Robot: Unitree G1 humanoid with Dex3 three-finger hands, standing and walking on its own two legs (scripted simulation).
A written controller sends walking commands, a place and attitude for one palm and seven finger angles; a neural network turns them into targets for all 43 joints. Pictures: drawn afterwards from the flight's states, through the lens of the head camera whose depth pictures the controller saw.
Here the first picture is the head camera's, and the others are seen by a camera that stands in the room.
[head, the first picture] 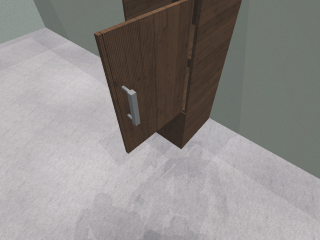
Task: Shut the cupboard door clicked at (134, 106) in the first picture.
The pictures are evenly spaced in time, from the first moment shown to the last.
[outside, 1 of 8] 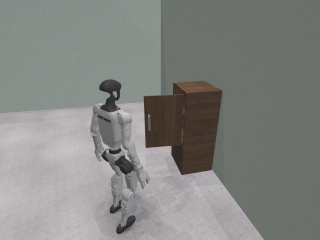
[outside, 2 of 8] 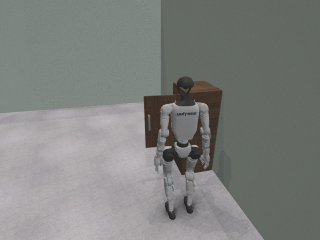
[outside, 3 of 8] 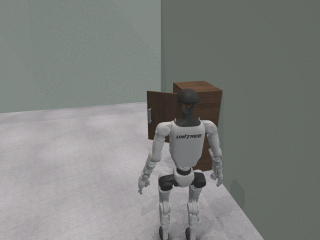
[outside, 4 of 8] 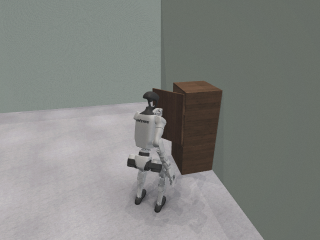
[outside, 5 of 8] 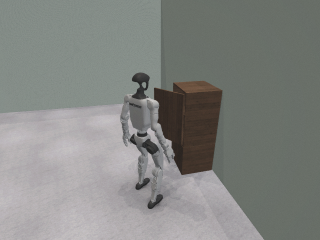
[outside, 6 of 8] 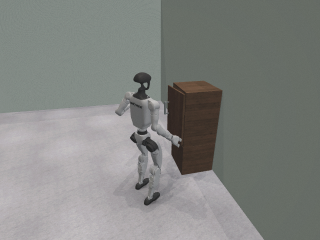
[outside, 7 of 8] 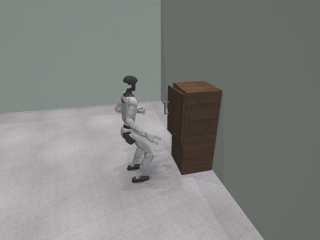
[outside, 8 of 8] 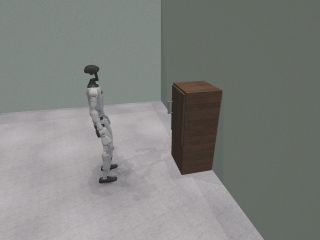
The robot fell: no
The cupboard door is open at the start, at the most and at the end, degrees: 85 85 0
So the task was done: yes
